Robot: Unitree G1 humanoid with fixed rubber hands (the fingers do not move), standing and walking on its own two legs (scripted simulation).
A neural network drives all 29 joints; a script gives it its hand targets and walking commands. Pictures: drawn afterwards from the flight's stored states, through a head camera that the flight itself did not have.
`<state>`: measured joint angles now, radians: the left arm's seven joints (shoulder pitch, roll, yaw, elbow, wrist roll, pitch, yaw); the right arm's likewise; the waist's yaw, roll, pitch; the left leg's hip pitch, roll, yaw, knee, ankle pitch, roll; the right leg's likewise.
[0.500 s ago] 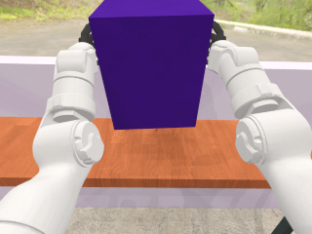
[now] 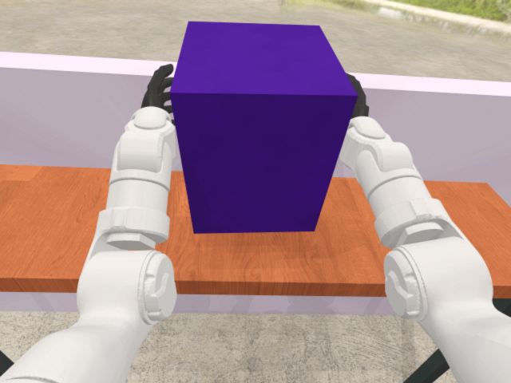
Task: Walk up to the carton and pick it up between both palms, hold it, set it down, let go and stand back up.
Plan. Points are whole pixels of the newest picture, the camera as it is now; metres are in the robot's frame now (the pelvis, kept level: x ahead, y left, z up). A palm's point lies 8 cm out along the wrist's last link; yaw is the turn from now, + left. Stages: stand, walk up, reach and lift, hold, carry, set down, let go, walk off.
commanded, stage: set down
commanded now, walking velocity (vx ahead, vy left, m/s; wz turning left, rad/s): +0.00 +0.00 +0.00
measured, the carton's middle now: (255, 132) +0.43 +0.00 +0.23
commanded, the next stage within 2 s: none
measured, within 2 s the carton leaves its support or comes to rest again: neither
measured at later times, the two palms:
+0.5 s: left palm (149, 127) +0.41 +0.16 +0.25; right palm (343, 135) +0.40 -0.13 +0.25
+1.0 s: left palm (154, 146) +0.42 +0.16 +0.21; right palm (332, 152) +0.42 -0.13 +0.20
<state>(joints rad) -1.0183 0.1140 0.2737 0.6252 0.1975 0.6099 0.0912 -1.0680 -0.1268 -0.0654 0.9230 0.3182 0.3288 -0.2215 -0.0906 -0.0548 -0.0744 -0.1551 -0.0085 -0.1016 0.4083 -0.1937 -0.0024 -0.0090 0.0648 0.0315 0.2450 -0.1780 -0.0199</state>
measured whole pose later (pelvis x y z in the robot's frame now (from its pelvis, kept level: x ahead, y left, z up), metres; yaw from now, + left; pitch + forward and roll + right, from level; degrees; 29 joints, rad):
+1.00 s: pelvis +0.01 -0.01 +0.00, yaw -2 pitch -1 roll -1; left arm -0.97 0.08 0.35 0.81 0.22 0.42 0.08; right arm -1.00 -0.06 -0.19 1.03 0.09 0.20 -0.18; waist 0.01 -0.03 -0.08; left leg -0.15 0.00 -0.06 0.35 -0.18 -0.01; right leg -0.04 0.06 0.03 0.25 -0.18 -0.03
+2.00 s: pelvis +0.00 -0.01 +0.00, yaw -2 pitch +0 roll -1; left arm -0.88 0.01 0.45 0.82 0.31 0.29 0.04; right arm -0.89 0.05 -0.43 0.98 -0.17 0.08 -0.11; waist 0.06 -0.05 -0.04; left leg -0.17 0.01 -0.02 0.32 -0.15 -0.01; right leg -0.08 0.05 0.01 0.25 -0.17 -0.03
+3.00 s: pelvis +0.01 +0.00 +0.00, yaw -3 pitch -1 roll +0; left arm -0.81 -0.08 0.52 0.69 0.41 0.23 -0.01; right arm -0.78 0.11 -0.52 0.87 -0.29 -0.06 -0.04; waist 0.08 -0.04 0.01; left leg -0.13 0.01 0.04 0.30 -0.16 0.01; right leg -0.06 0.03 0.00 0.26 -0.19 -0.02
